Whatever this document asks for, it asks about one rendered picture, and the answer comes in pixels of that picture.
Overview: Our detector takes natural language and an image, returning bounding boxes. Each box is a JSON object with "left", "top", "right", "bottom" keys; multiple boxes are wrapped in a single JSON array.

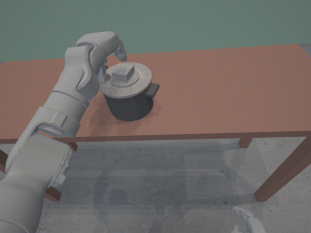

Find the right robot hand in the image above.
[{"left": 231, "top": 206, "right": 267, "bottom": 233}]

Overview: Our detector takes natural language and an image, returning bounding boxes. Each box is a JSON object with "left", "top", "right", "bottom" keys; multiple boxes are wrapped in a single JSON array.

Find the table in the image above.
[{"left": 0, "top": 44, "right": 311, "bottom": 202}]

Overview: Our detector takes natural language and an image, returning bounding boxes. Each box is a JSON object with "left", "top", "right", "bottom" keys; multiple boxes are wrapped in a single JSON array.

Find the knob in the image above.
[{"left": 111, "top": 63, "right": 135, "bottom": 81}]

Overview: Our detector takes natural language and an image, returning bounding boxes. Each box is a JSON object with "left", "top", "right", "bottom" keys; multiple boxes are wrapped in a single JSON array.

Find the lid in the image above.
[{"left": 99, "top": 62, "right": 153, "bottom": 99}]

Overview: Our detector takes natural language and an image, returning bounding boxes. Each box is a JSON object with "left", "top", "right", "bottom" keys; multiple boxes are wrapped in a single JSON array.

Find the robot left upper arm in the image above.
[{"left": 0, "top": 132, "right": 73, "bottom": 233}]

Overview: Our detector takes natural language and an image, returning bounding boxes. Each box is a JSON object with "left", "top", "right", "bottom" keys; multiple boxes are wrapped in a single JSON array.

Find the pot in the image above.
[{"left": 104, "top": 83, "right": 159, "bottom": 121}]

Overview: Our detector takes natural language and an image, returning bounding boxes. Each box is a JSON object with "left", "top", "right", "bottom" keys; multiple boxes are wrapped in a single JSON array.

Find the left robot forearm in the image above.
[{"left": 5, "top": 40, "right": 105, "bottom": 175}]

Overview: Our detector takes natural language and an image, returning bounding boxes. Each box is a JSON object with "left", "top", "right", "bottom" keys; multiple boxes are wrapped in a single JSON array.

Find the left robot hand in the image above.
[{"left": 76, "top": 31, "right": 127, "bottom": 83}]

